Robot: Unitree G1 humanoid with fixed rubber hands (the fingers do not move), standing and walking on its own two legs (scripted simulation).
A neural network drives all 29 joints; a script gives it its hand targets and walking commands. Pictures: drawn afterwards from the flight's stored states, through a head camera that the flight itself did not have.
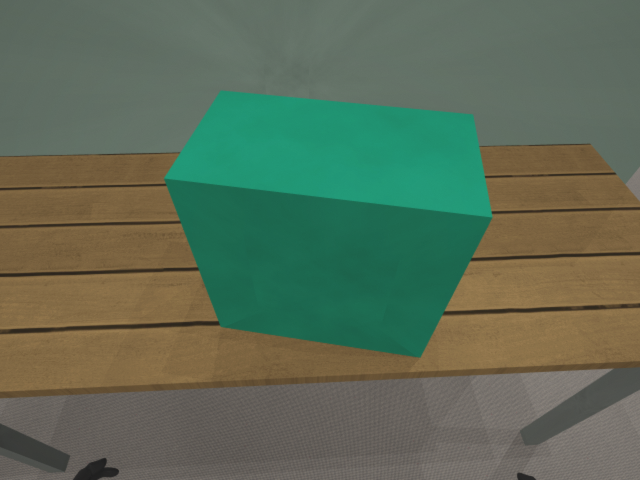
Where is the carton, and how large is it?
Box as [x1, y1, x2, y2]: [164, 90, 492, 357]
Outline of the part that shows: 221,90 164,177 220,325 224,327 420,357 492,217 472,114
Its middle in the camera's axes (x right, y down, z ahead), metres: +0.01 +0.00 +0.52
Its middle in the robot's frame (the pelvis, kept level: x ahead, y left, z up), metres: +0.42 +0.00 +0.08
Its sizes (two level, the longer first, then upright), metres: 0.306 0.169 0.299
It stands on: a table, 0.69 m high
